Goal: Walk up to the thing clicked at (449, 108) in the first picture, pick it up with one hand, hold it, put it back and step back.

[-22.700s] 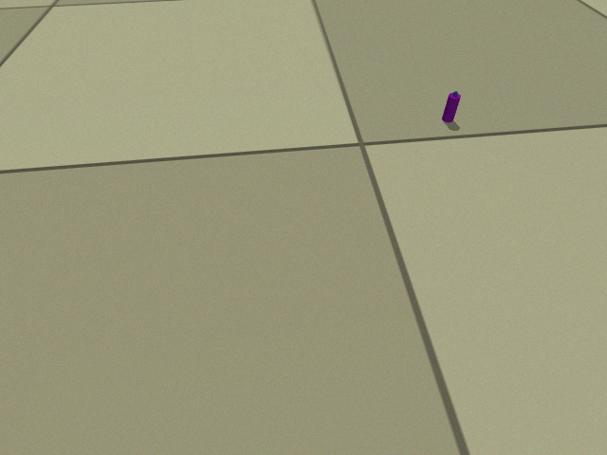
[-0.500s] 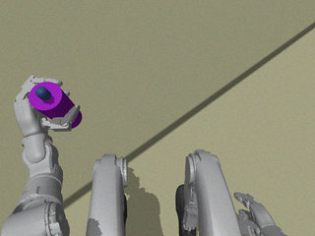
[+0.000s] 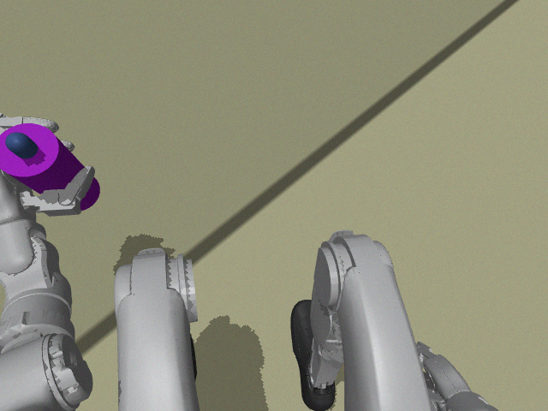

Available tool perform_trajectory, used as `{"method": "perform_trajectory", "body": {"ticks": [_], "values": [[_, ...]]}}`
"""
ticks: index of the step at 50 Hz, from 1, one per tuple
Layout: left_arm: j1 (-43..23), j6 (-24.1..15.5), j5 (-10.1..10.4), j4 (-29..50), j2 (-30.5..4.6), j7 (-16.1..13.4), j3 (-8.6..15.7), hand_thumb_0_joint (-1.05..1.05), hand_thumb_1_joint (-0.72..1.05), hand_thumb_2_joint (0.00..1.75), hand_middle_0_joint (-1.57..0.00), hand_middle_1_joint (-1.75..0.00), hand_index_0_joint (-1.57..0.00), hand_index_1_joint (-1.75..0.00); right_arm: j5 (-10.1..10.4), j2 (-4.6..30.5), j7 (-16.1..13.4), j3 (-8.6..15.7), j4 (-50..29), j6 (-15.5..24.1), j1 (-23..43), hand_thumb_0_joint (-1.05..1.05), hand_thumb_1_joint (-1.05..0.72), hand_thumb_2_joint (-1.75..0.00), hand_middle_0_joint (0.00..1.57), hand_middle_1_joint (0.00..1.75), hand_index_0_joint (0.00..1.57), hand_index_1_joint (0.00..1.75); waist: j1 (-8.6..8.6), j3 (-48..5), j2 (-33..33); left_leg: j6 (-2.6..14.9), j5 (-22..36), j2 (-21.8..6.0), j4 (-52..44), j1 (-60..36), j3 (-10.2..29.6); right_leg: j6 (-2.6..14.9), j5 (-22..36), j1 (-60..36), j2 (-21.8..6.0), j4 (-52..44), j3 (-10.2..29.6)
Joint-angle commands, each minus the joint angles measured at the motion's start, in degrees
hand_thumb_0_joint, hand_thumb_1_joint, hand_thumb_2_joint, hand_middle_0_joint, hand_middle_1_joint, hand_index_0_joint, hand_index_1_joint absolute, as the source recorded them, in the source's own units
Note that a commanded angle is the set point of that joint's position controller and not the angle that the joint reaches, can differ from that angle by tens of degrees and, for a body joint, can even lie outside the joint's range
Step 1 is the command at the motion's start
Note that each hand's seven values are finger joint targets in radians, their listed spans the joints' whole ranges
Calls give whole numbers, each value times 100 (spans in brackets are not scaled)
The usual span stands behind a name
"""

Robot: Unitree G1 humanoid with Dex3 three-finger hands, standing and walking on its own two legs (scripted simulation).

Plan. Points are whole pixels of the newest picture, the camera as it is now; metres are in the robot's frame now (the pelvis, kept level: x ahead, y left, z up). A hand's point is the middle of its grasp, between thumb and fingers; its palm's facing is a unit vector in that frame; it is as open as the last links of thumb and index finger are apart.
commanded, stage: crouch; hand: left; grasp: from the side
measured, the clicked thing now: (51, 170) +0.43 +0.28 -0.07
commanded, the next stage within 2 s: lower in 0.42 s
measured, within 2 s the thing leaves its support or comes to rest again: neither
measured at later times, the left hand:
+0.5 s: hand (64, 180) +0.44 +0.28 -0.12, palm faces +0.32 -0.95 -0.02, open 8.9 cm
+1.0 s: hand (80, 186) +0.45 +0.28 -0.18, palm faces +0.35 -0.94 -0.01, open 8.9 cm
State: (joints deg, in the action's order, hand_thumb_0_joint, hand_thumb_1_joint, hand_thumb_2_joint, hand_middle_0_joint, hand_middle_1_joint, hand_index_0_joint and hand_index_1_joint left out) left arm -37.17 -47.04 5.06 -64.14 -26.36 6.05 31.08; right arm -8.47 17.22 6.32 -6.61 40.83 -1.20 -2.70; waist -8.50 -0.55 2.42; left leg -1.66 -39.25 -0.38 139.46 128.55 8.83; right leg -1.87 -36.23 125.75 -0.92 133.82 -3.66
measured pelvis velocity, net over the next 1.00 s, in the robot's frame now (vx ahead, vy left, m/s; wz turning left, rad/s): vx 0.00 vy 0.01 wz -0.10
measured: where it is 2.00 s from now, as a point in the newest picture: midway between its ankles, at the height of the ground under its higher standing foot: (248, 388)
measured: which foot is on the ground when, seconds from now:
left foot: down 0.00-1.00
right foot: down 0.00-1.00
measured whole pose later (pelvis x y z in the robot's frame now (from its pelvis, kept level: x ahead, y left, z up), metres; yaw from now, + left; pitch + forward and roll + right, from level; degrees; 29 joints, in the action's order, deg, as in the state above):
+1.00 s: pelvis +0.00 +0.01 -0.04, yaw -6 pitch +18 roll -14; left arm -37.8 -57.4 5.1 -76.9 -40.8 3.2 35.6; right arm -16.6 21.1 8.5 -20.5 35.9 -2.3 5.3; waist -13.9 12.7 10.2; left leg -1.2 -40.7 0.1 150.7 129.6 16.4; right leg -3.7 -35.0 123.6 1.4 138.9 -9.1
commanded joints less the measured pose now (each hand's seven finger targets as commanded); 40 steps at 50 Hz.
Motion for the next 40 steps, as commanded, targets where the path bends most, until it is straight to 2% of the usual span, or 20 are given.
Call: {"method": "perform_trajectory", "body": {"ticks": [1, 3, 5, 7, 8, 9, 10, 13, 15, 19, 21, 22, 24, 26, 27, 29, 30, 34, 36, 40], "values": [[-1428, -503, 108, 1079, -1346, 49, 167, 0, 27, 125, -121, -132, -121, -133, -64, 1443, -48, 382, -281, 44, -577, 0, -91, -91, 20, 30, 20, 30, -57, -3559, -1167, 190, 401, 5, -1568, -2094, -466, 321, 563, -2074, 216, -1119, -512], [-1306, -498, 114, 971, -1322, 67, 123, 0, 25, 125, -122, -134, -123, -135, -91, 1458, -44, 352, -280, 46, -523, 0, -91, -91, 20, 30, 20, 30, -47, -3534, -1209, 190, 408, 1, -1486, -2090, -466, 320, 590, -2043, 240, -1099, -518], [-1303, -514, 112, 1029, -1435, 94, 172, 0, 29, 126, -121, -133, -122, -134, -140, 1520, -37, 324, -244, 30, -562, 0, -91, -91, 20, 30, 20, 30, -122, -3496, -1261, 195, 525, -7, -1363, -2048, -449, 303, 737, -2114, 242, -1034, -532], [-1322, -542, 140, 1067, -1325, 101, 106, 0, 26, 124, -120, -132, -121, -133, -163, 1542, -15, 293, -295, 31, -477, 0, -92, -91, 20, 30, 20, 30, -138, -3449, -1306, 170, 534, -12, -1364, -2138, -378, 322, 732, -1941, 242, -951, -592], [-1314, -549, 131, 1089, -1474, 89, 213, 0, 26, 124, -120, -132, -121, -133, -177, 1588, -10, 283, -263, 4, -479, 0, -91, -91, 20, 30, 20, 30, -126, -3413, -1440, 148, 564, -19, -1380, -2221, -346, 333, 746, -1874, 239, -905, -622], [-1374, -568, 126, 1189, -1426, 88, 128, 0, 25, 123, -121, -132, -121, -133, -201, 1599, 0, 254, -298, -8, -482, 0, -92, -91, 20, 30, 20, 30, -172, -3467, -1529, 133, 597, -23, -1354, -2302, -323, 333, 788, -1883, 233, -868, -641], [-1206, -568, 118, 1106, -1461, 77, 182, 0, 26, 123, -120, -131, -121, -132, -199, 1611, 11, 256, -295, -23, -478, 0, -91, -91, 20, 30, 20, 30, -121, -3482, -1517, 120, 610, -20, -1373, -2281, -295, 346, 774, -1868, 242, -824, -673], [-1165, -599, 149, 1170, -1464, 119, 120, 0, 28, 123, -119, -131, -120, -132, -234, 1640, 19, 193, -297, -48, -451, 0, -92, -91, 20, 30, 20, 30, -182, -3468, -1524, 123, 780, -24, -1256, -2253, -279, 333, 950, -1977, 250, -772, -682], [-1145, -618, 158, 1166, -1551, 115, 197, 0, 27, 122, -120, -131, -121, -132, -261, 1697, 17, 169, -277, -69, -458, 0, -92, -91, 20, 30, 20, 30, -191, -3529, -1595, 101, 1000, -36, -1217, -2430, -245, 332, 1123, -1986, 241, -711, -699], [-1242, -644, 146, 1008, -1538, 60, 120, 0, 26, 123, -122, -133, -123, -133, -307, 1731, 49, 64, -329, -114, -371, 0, -92, -91, 20, 30, 20, 30, -341, -3180, -1581, 114, 740, -40, -1172, -2202, -170, 328, 944, -1881, 247, -706, -769], [-1243, -689, 162, 1003, -1649, 36, 193, 0, 25, 122, -122, -131, -123, -132, -320, 1749, 56, 44, -363, -107, -274, 0, -92, -91, 20, 30, 20, 30, -320, -3119, -1465, 140, 583, -41, -1110, -2054, -178, 320, 818, -1876, 262, -724, -763], [-1304, -720, 153, 1074, -1649, 39, 150, 0, 26, 123, -122, -132, -123, -133, -348, 1744, 69, -2, -376, -122, -308, 0, -92, -91, 20, 30, 20, 30, -368, -3158, -1539, 136, 649, -45, -1091, -2117, -171, 306, 891, -1975, 255, -728, -770], [-1099, -722, 122, 876, -1700, 28, 192, 0, 25, 122, -123, -133, -124, -133, -361, 1770, 82, -28, -423, -129, -245, 0, -92, -91, 20, 30, 20, 30, -319, -3145, -1543, 122, 613, -46, -1099, -2146, -152, 317, 836, -1901, 264, -686, -800], [-1218, -763, 135, 912, -1700, 49, 146, 0, 26, 122, -123, -133, -124, -133, -371, 1802, 83, -65, -439, -143, -188, 0, -92, -91, 20, 30, 20, 30, -371, -3028, -1646, 100, 523, -60, -1138, -2197, -113, 326, 749, -1772, 268, -660, -849], [-1155, -761, 123, 813, -1766, 51, 217, 0, 25, 122, -127, -137, -128, -137, -381, 1859, 78, -73, -440, -138, -157, 0, -93, -91, 20, 30, 20, 30, -370, -2884, -1689, 88, 488, -67, -1186, -2213, -63, 332, 720, -1663, 252, -606, -876], [-1043, -769, 140, 533, -1755, 33, 211, 0, 22, 122, -126, -137, -127, -137, -405, 1878, 102, -153, -447, -139, -149, 0, -93, -91, 20, 30, 20, 30, -441, -2865, -1589, 93, 591, -70, -1077, -2168, -60, 323, 833, -1778, 281, -599, -889], [-1182, -803, 167, 424, -1677, 20, 132, 0, 20, 121, -126, -137, -128, -137, -413, 1877, 114, -208, -477, -135, -99, 0, -93, -91, 20, 30, 20, 30, -557, -2709, -1482, 112, 503, -76, -1042, -2032, -35, 312, 776, -1754, 279, -610, -911], [-1183, -997, 189, 85, -2071, -151, 429, 0, 18, 121, -124, -136, -126, -136, -497, 1916, 116, -394, -524, -128, -35, 0, -92, -91, 20, 30, 20, 30, -565, -2648, -1224, 166, 442, -81, -840, -1802, -23, 267, 763, -2074, 335, -683, -912], [-1273, -1103, 119, 9, -2123, -168, 339, 0, 20, 120, -124, -135, -125, -134, -567, 1948, 127, -458, -548, -121, 45, 0, -92, -91, 20, 30, 20, 30, -620, -2646, -1365, 141, 448, -95, -829, -1912, 5, 279, 778, -2020, 354, -638, -948], [-1406, -1313, 43, -92, -2438, -168, 383, 0, 23, 119, -123, -133, -125, -133, -661, 2039, 106, -589, -596, -91, 253, 0, -92, -91, 20, 30, 20, 30, -680, -2458, -1554, 114, 381, -145, -819, -1978, 49, 281, 726, -1964, 369, -591, -1001]]}}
